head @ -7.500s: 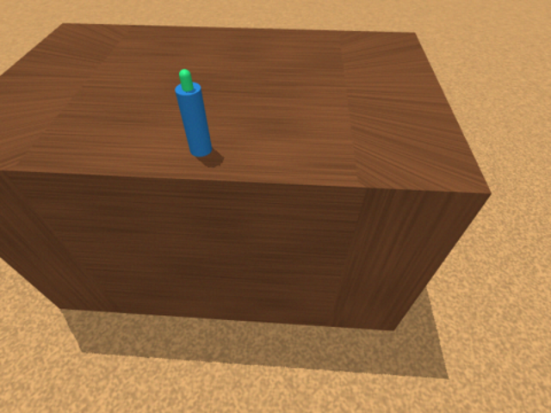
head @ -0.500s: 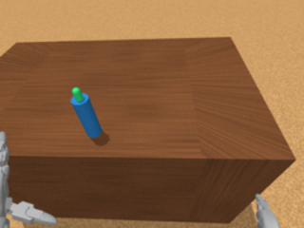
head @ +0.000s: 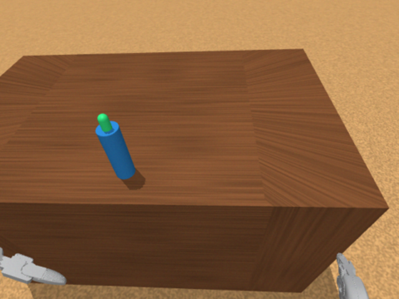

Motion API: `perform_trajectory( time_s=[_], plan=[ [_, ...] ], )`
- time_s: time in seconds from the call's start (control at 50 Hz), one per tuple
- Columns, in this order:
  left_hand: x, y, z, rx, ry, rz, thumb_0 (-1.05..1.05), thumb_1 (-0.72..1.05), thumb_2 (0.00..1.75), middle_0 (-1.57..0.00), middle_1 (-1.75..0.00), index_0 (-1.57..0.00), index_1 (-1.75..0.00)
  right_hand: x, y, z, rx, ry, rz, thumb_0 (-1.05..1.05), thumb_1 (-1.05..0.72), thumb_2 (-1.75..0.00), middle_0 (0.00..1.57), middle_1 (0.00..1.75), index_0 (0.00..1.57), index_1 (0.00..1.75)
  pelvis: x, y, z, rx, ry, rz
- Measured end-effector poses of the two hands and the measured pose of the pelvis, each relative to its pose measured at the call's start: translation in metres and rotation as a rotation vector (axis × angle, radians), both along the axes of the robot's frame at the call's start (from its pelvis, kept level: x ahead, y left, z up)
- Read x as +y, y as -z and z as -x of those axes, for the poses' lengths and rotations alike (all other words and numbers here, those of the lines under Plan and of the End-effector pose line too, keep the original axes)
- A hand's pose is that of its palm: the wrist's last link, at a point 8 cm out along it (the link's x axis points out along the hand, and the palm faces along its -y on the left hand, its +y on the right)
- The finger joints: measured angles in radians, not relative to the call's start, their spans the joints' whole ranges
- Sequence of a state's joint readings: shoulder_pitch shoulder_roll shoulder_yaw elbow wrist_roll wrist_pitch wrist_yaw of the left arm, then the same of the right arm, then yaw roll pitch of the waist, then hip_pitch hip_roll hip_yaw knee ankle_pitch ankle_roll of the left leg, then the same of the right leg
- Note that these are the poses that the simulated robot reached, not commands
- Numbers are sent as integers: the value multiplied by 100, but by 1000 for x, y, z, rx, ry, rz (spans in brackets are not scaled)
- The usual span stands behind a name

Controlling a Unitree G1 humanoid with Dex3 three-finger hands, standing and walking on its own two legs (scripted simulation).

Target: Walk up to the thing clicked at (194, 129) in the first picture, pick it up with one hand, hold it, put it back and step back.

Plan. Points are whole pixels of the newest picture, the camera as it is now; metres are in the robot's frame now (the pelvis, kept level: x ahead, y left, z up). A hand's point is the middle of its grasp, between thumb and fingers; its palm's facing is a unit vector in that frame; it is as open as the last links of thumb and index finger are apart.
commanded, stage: go down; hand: left
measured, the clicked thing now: (115, 146) +0.43 +0.23 +0.07
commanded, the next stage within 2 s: none
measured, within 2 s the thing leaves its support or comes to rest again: neither
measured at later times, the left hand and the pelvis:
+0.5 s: hand (6, 188) +0.26 +0.34 +0.15, palm faces +0.35 -0.90 -0.27, open 17.3 cm; pelvis +0.00 +0.01 +0.00, yaw +1 degrees
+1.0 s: hand out of the picture +0.28 +0.37 +0.15, palm faces +0.30 -0.94 -0.15, open 17.2 cm; pelvis +0.00 +0.02 -0.01, yaw +0 degrees
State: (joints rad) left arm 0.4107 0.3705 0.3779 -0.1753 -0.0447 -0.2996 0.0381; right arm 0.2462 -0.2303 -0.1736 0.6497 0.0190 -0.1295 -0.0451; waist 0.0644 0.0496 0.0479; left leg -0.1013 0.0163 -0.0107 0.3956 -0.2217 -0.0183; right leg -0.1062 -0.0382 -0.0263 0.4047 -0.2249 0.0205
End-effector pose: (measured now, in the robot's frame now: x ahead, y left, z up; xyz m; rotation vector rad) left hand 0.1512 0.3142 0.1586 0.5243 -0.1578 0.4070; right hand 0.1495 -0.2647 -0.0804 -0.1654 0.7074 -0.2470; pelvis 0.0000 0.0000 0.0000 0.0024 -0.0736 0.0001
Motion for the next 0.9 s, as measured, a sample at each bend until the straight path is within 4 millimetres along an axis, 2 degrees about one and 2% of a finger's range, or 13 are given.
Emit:
perform_trajectory(
  time_s=[0.14,0.24,0.38,0.56,0.68,0.9],
  plan=[
    [2,-1,0,-46,18,4,-1,-59,6,-6,-6,-6,-7,2,2,-3,7,-9,-2,-1,50,-5,6,5,6,6,0,3,1,14,-6,2],
    [20,0,-8,-69,0,34,-1,-58,4,-7,-6,-7,-6,0,0,-7,-5,-6,7,-1,50,-5,6,5,6,5,0,5,1,21,-13,3],
    [48,1,-39,-44,29,121,-1,-55,4,-7,-5,-7,-5,6,-2,-8,-7,-2,23,-1,51,-5,6,5,6,5,1,6,3,33,-20,5],
    [81,-3,-76,2,104,248,-1,-49,5,-6,-3,-5,-3,23,-2,1,-4,1,19,-1,52,-5,6,5,6,5,9,5,2,54,-6,10],
    [86,2,-87,38,146,288,-1,-47,6,-5,-2,-4,-2,32,-3,5,-15,-13,25,-1,52,-5,6,5,6,5,17,5,1,67,6,12],
    [94,8,-91,39,129,335,-1,-45,8,-5,-2,-4,-3,27,4,11,26,-8,53,-1,52,-5,6,5,6,5,19,6,2,80,8,15]
  ],
)
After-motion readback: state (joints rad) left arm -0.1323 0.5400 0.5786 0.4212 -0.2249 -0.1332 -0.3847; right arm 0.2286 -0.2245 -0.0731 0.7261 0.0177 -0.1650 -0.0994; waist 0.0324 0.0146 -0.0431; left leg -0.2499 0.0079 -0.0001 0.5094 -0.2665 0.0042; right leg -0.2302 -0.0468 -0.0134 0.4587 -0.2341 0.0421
